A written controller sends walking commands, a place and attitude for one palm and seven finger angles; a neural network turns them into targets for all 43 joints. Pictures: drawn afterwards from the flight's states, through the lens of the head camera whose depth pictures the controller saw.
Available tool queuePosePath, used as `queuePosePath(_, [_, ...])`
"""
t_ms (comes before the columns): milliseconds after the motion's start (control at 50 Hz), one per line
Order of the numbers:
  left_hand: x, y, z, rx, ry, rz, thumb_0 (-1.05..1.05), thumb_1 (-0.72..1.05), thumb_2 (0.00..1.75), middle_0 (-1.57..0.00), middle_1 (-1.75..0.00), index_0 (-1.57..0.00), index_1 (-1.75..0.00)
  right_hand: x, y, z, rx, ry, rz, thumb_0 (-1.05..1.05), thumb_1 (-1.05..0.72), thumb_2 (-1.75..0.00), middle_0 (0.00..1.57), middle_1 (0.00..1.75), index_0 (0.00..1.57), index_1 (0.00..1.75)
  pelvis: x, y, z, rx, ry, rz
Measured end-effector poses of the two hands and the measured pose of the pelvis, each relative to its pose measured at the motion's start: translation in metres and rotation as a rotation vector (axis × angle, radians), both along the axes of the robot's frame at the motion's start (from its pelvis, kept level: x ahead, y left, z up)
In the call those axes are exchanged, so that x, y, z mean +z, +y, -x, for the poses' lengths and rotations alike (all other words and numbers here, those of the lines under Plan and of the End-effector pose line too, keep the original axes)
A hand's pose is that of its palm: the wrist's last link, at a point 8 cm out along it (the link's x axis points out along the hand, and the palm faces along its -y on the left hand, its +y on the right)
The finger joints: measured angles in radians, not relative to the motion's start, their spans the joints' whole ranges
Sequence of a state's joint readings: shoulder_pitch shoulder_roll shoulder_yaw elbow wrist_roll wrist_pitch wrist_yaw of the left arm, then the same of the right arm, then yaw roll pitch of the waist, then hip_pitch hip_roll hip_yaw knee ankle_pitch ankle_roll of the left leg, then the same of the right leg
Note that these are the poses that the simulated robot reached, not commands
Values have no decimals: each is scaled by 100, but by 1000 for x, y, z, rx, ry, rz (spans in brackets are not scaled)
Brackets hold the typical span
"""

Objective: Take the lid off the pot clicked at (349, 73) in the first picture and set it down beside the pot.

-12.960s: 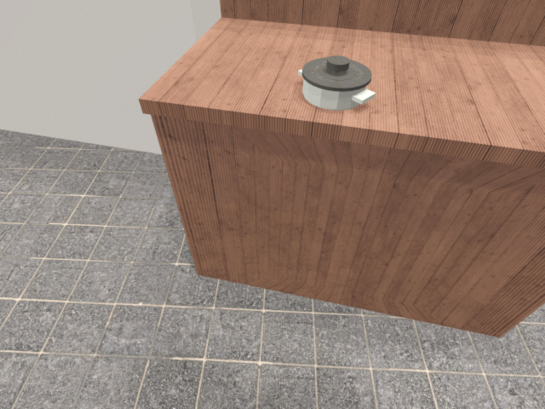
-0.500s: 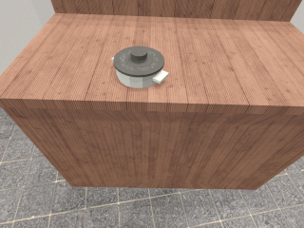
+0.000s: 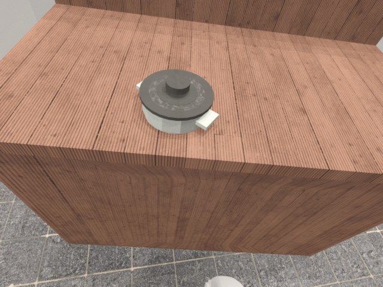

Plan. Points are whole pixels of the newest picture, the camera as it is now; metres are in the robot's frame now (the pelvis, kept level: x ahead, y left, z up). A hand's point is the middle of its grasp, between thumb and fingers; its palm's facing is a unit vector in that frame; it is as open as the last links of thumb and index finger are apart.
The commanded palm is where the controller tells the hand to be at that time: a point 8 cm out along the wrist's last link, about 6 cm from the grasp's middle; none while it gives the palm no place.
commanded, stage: shuffle to correct the standing spot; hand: left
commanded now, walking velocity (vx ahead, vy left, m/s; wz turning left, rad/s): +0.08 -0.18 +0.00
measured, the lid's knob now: (177, 84) +0.48 +0.07 +0.16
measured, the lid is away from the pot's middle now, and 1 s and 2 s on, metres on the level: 0.00 0.00 0.00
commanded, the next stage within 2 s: none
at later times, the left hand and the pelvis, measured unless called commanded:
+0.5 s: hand (170, 243) +0.25 +0.05 -0.17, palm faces -0.05 -0.98 -0.20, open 7.4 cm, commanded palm none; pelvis +0.10 -0.12 -0.02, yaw +1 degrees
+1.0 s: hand out of the picture +0.00 +0.09 -0.17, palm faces +0.16 -0.95 -0.28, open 7.4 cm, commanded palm none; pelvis +0.01 -0.12 +0.00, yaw +4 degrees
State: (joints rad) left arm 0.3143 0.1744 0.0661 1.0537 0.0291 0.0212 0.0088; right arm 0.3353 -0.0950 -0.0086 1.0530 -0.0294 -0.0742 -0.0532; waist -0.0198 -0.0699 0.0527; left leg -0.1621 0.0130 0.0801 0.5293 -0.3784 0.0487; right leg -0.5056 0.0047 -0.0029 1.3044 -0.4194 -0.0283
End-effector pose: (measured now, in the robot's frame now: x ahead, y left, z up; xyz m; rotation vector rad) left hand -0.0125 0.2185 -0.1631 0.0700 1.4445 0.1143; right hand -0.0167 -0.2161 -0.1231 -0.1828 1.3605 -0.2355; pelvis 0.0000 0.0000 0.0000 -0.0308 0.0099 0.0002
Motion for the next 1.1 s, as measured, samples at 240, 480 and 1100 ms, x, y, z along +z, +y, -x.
queuePosePath(240, [24, -41, -191, -133, -264, -24, 0, 91, 90, -20, -30, -19, -30, 2, -20, 16, -85, 204, -76, 0, -90, -90, 20, 30, 20, 30, 4, -41, -55, -1, 14, -7])
queuePosePath(480, [18, -116, -261, -152, -355, -80, 0, 91, 90, -20, -30, -20, -30, -33, -136, -77, -90, 152, -19, 0, -90, -90, 20, 30, 20, 30, -18, -111, -105, 21, -15, -46])
queuePosePath(1100, [36, -76, 44, 104, 39, -210, 0, 91, 90, -20, -30, -20, -30, -14, -139, -55, 105, -37, -45, 0, -90, -90, 20, 30, 20, 30, 1, -120, 9, 22, 10, -36])
